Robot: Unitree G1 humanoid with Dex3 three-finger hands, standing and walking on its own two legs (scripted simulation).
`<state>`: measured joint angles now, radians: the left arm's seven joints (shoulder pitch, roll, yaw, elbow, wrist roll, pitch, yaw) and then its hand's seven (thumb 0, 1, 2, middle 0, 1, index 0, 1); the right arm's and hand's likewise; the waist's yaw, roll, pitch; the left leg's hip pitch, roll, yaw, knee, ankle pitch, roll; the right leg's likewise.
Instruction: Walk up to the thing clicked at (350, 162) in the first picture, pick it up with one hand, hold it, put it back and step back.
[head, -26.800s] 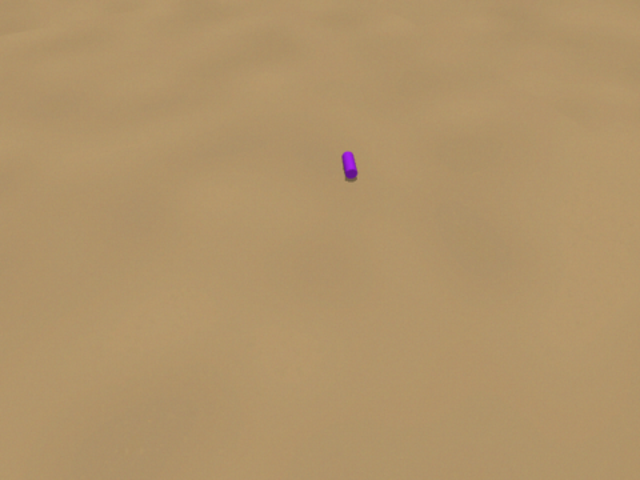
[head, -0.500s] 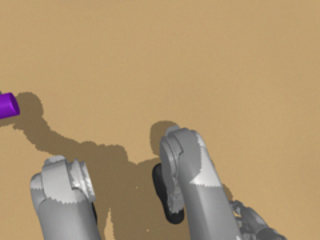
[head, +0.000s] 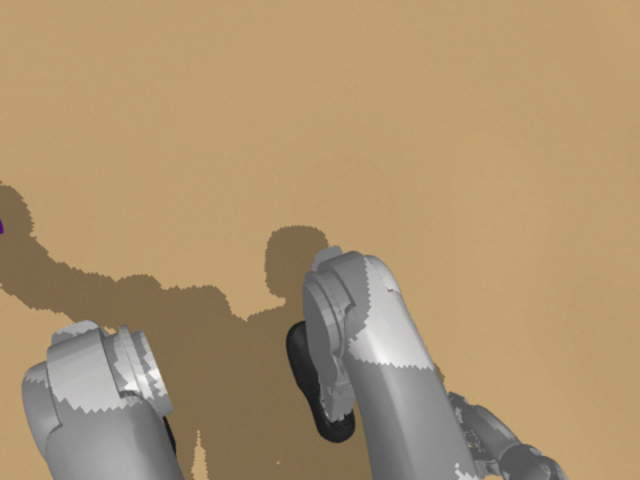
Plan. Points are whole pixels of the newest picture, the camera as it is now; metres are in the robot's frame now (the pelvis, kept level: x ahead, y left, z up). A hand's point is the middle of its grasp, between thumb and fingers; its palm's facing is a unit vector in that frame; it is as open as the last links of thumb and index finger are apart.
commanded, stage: rest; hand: left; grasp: from above
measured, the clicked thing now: out of the picture +0.44 +0.35 -0.26
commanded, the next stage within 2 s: open in 0.66 s
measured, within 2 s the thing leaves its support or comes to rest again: rests again in 1.16 s
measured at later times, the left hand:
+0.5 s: hand out of the picture +0.43 +0.34 -0.25, palm faces -0.45 -0.17 -0.87, open 8.4 cm
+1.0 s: hand out of the picture +0.43 +0.34 -0.25, palm faces -0.43 -0.16 -0.89, open 8.8 cm
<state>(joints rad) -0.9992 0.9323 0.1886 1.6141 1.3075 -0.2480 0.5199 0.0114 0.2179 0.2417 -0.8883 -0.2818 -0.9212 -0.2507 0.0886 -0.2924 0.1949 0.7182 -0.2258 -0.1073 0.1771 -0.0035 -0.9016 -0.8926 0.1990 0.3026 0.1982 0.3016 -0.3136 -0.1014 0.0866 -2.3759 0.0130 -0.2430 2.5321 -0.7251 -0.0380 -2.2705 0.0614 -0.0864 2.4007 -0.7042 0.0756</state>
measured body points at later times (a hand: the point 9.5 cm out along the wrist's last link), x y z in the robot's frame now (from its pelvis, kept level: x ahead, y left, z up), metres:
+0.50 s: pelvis +0.00 +0.00 +0.00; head +0.27 +0.13 +0.33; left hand +0.45 +0.34 -0.20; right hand +0.07 -0.26 -0.08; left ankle +0.06 +0.13 -0.27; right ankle +0.10 -0.13 -0.27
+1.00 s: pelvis -0.01 +0.01 -0.01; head +0.26 +0.14 +0.33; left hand +0.45 +0.35 -0.20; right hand +0.07 -0.25 -0.07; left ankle +0.06 +0.13 -0.27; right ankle +0.10 -0.13 -0.27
